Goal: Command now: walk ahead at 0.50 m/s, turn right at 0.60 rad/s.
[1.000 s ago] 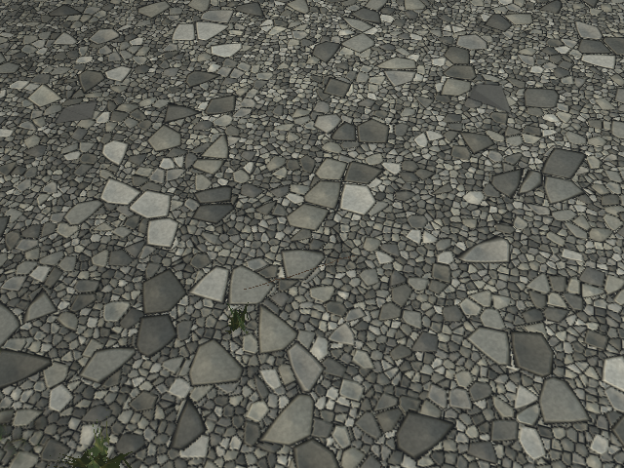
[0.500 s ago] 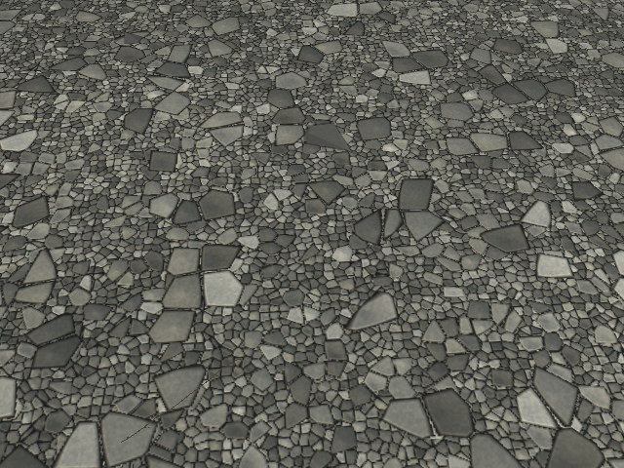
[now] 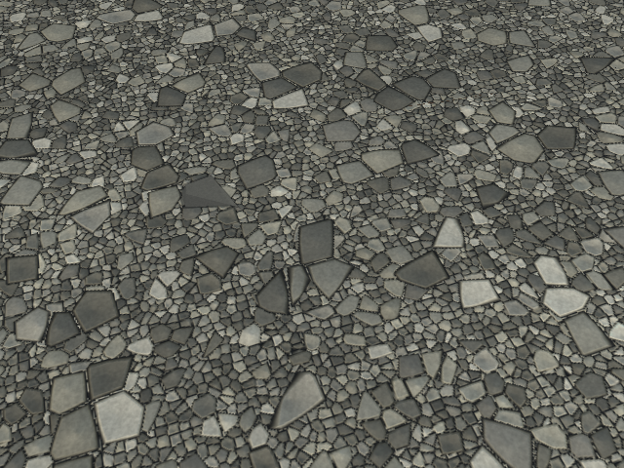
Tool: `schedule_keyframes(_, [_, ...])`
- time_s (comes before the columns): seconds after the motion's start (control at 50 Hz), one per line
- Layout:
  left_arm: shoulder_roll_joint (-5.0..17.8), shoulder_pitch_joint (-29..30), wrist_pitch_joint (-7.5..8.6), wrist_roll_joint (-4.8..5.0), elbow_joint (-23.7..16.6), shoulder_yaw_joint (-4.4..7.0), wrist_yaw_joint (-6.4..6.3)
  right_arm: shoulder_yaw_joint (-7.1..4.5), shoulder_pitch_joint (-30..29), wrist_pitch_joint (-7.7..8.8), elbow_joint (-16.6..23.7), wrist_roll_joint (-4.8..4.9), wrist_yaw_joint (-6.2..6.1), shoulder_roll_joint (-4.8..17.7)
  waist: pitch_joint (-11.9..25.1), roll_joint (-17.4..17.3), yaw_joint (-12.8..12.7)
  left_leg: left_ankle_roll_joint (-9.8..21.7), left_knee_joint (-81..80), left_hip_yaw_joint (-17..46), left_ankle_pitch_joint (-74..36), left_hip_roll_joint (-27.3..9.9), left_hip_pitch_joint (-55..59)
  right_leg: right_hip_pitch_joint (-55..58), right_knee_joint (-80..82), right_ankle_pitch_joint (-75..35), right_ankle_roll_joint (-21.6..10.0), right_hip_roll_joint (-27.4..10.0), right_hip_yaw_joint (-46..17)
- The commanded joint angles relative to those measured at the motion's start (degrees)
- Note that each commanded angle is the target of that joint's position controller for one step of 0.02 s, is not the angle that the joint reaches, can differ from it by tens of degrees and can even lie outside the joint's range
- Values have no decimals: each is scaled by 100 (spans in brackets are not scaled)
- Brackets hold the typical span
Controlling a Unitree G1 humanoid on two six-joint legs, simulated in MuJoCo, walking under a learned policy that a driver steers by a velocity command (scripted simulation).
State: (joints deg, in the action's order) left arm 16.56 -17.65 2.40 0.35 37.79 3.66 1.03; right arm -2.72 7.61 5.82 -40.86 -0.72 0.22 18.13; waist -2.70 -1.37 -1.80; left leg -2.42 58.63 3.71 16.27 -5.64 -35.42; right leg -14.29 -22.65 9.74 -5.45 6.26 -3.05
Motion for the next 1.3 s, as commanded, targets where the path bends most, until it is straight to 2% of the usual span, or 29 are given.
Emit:
schedule_keyframes(0.02, [989,244,117,33,-392,281,-126,-82,-74,-19,327,-45,-17,356,334,378,161,-169,-962,-55,-1015,74,70,-73,952,-1382,-1042,-1318,-1255])
schedule_keyframes(0.08, [964,-3,84,67,-238,269,-172,-5,-661,27,418,15,67,219,274,536,-119,-161,-2201,-137,-2145,328,558,-188,891,-779,-771,-1135,-1032])
schedule_keyframes(0.16, [902,-424,78,95,44,241,-155,-56,-1019,106,543,89,167,401,176,630,-292,48,-2825,-34,-2136,379,630,444,561,-423,-670,-1474,-1440])
schedule_keyframes(0.24, [848,-363,3,60,133,224,-148,-207,-319,160,418,63,151,636,340,838,136,483,-3282,-297,-1329,555,1523,920,-278,-1611,-419,-1476,-1601])
schedule_keyframes(0.26, [645,-331,6,23,82,141,-141,-292,363,186,317,-1,120,840,935,681,460,767,-3129,11,-1521,169,2646,655,-1278,-1846,-232,-1177,-1327])
schedule_keyframes(0.28, [373,-766,56,44,-19,36,-156,-418,1156,183,220,-87,99,1306,1863,-299,561,1504,-3035,1689,-1253,-938,4724,-938,-3148,-754,177,-518,-728])
schedule_keyframes(0.3, [312,-1086,110,104,5,-18,-173,-450,1687,100,-55,54,160,1238,2258,-1650,605,2052,-3878,3803,244,-1664,5573,-2318,-4658,2215,450,-73,-500])
schedule_keyframes(0.32, [776,-678,135,175,-12,83,-159,-317,1554,75,-33,181,169,833,1550,-962,711,1856,-4157,3821,1318,-1596,5172,-2985,-5173,2161,421,-365,-813])
schedule_keyframes(0.34, [856,-104,138,174,-129,98,-150,-254,1230,28,32,139,142,657,921,-485,704,1644,-4223,3038,1215,-1395,4494,-3113,-5225,1720,404,-621,-595])
schedule_keyframes(0.36, [788,304,153,65,-228,84,-142,-195,945,-8,47,65,140,532,402,-130,592,1521,-4400,2396,625,-1099,3729,-3030,-4849,1347,378,-829,-380])
schedule_keyframes(0.4, [639,223,149,20,-210,93,-114,-130,677,10,61,-5,123,380,251,-399,297,1511,-4626,1829,-301,-812,3014,-2534,-4286,889,418,-1131,-313])
schedule_keyframes(0.44, [449,107,119,32,-136,58,-97,-130,695,36,0,48,112,390,317,-465,203,1548,-4790,1367,-872,-668,2803,-2314,-3911,776,477,-1183,-168])
schedule_keyframes(0.6, [146,1452,242,-9,-423,-88,5,-197,1186,-86,-386,153,19,752,54,-263,601,1331,-4832,148,-2578,-408,2768,-1835,-1275,-1287,633,-959,247])
schedule_keyframes(0.68, [283,1633,308,-24,-503,-18,121,-197,1367,-231,-566,171,-27,804,240,-408,536,1080,-4160,171,-3308,-545,3272,-1378,-678,-1300,410,-723,204])
schedule_keyframes(0.72, [485,948,313,-100,-274,91,103,-207,1122,-271,-535,191,-63,849,594,-390,86,861,-3390,94,-3873,-387,3272,-382,-276,-1508,201,-553,306])
schedule_keyframes(0.74, [752,469,319,-155,-143,176,55,-155,1186,-253,-512,144,-68,708,962,-168,-113,638,-2620,-82,-3610,-86,2977,548,-180,-2654,22,-795,192])
schedule_keyframes(0.76, [1192,-80,291,-303,-123,237,-10,-9,1491,-191,-362,-48,-53,336,1852,761,-116,320,-1023,-246,-1561,315,1715,2406,-832,-5042,-557,-2053,-991])
schedule_keyframes(0.78, [972,-152,195,-255,-71,152,-10,138,2318,-185,-567,10,-6,-6,2739,1720,50,23,500,-46,2316,772,665,3414,-795,-5562,-1481,-3132,-2372])
schedule_keyframes(0.8, [692,-184,99,-115,-41,95,20,-5,2116,-238,-686,125,18,566,2702,1120,-133,-3,898,353,2465,571,518,2991,-545,-4428,-1341,-2823,-2366])
schedule_keyframes(0.82, [590,245,62,-47,-41,48,23,-55,1570,-306,-540,203,0,676,1901,854,-77,-47,937,183,2179,398,164,2331,-291,-3654,-1113,-2553,-1891])
schedule_keyframes(0.84, [429,661,48,-42,-41,-19,24,-48,1245,-398,-494,165,-59,578,1387,544,47,-105,657,69,1877,229,164,1579,-39,-3048,-943,-2299,-1565])
schedule_keyframes(0.88, [423,1213,41,-154,-11,-25,33,-48,1252,-609,-504,81,-154,416,932,732,400,-194,-125,37,1323,30,1043,121,433,-2219,-765,-2012,-1120])
schedule_keyframes(0.92, [453,1481,43,-232,50,2,28,-10,1459,-692,-624,44,-220,226,912,928,550,-229,-863,-165,999,142,1792,-526,623,-1956,-758,-1784,-693])
schedule_keyframes(1.0, [421,1478,-19,-159,286,-18,-46,-6,1189,-727,-672,1,-218,192,975,835,466,-58,-2147,-276,-341,223,2577,-733,707,-195,-615,-1681,-555])
schedule_keyframes(1.06, [152,1228,-65,-156,545,-137,-52,-10,886,-717,-542,-146,-206,291,474,551,443,230,-3183,-26,-838,45,2986,-1192,660,1962,35,-1267,-493])
schedule_keyframes(1.08, [194,1033,-68,-191,594,-125,-45,-65,740,-709,-445,-103,-240,627,212,83,226,390,-3408,223,-603,-244,2675,-1148,410,2044,269,-974,-310])
schedule_keyframes(1.1, [186,904,-99,-152,632,-105,-86,-121,557,-693,-556,-43,-233,725,66,-599,56,508,-3583,196,768,-122,1808,-592,206,1465,419,-700,71])
schedule_keyframes(1.14, [281,1007,-139,-135,708,-75,-161,-5,401,-583,-575,-86,-203,263,11,-601,101,340,-3825,149,974,2,1347,19,-126,797,421,-721,121])
schedule_keyframes(1.3, [249,895,-150,-72,1201,-55,-190,19,575,-436,-852,25,-201,260,476,-18,223,258,-3307,-86,-1129,159,2213,329,-345,-811,358,-807,109])
